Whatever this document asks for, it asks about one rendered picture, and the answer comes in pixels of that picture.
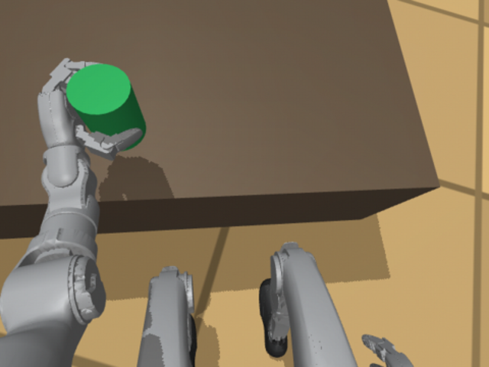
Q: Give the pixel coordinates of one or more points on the left robot hand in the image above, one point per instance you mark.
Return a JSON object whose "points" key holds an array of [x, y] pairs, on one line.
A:
{"points": [[61, 125]]}

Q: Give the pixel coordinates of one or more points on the can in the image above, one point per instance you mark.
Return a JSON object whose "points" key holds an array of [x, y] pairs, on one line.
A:
{"points": [[103, 97]]}

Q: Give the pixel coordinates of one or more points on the right robot hand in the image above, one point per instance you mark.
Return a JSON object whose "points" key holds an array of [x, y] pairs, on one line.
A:
{"points": [[386, 352]]}

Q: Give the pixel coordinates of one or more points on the right robot foot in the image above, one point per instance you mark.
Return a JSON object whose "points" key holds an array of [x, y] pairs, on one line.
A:
{"points": [[274, 348]]}

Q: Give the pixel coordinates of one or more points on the left robot arm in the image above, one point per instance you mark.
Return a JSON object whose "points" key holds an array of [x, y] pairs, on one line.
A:
{"points": [[55, 290]]}

